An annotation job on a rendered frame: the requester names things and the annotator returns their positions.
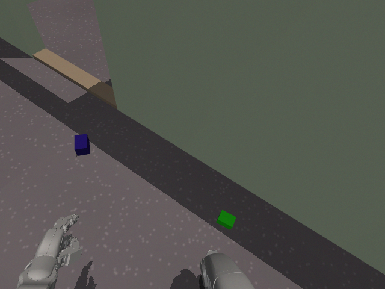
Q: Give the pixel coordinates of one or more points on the left robot hand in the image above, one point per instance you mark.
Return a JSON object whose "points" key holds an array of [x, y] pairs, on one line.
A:
{"points": [[54, 242]]}

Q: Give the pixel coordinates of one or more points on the left robot arm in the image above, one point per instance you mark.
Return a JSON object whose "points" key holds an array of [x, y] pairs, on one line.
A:
{"points": [[39, 273]]}

